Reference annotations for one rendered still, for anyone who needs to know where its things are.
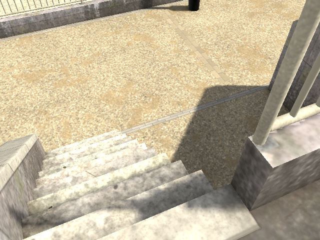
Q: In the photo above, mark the stairs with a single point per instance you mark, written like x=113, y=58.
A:
x=97, y=186

